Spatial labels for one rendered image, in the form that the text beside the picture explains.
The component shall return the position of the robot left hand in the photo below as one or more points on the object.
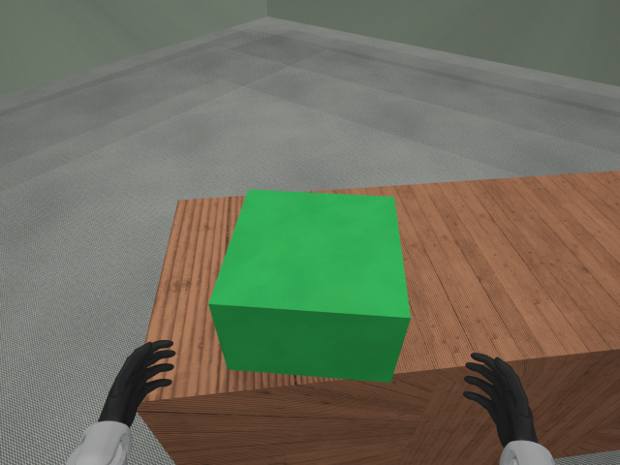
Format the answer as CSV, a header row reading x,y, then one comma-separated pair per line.
x,y
130,385

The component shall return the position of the pedestal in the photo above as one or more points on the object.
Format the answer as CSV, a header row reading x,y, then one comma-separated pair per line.
x,y
526,269

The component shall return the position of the robot left forearm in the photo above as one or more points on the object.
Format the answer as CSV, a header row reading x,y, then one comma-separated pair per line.
x,y
103,443

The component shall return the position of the carton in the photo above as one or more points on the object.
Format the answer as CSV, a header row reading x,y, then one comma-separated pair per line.
x,y
313,284

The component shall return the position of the robot right hand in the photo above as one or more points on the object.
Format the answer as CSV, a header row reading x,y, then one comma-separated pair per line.
x,y
508,406

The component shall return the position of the robot right forearm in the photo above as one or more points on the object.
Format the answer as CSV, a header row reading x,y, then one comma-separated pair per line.
x,y
525,453

